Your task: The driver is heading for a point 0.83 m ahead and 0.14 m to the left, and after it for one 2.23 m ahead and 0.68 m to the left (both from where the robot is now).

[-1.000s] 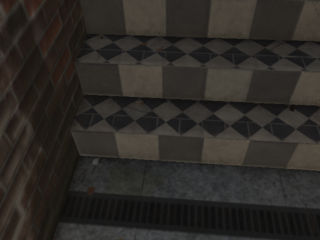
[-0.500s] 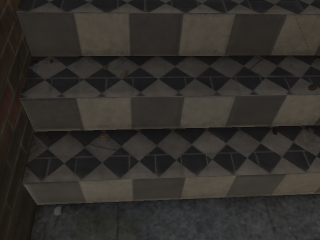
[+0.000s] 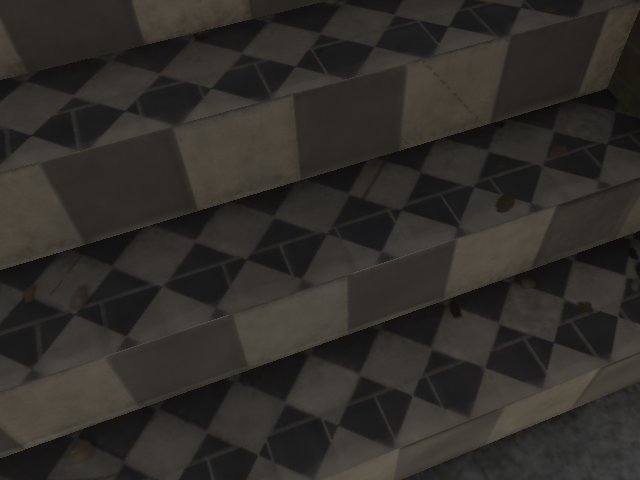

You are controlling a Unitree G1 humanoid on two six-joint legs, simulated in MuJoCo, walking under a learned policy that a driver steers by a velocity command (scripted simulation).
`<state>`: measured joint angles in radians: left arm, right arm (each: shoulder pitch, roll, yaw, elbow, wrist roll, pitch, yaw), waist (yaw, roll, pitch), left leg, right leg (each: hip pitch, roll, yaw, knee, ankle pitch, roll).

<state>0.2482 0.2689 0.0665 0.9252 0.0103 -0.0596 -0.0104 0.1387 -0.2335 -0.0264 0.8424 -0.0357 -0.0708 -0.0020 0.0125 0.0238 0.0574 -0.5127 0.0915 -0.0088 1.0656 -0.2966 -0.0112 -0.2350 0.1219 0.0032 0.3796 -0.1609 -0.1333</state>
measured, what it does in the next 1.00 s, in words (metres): climbs, turning left: left foot, then right foot 0.21 m higher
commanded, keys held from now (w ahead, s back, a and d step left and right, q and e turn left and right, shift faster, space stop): w+e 0.08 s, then w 0.02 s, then w+q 0.90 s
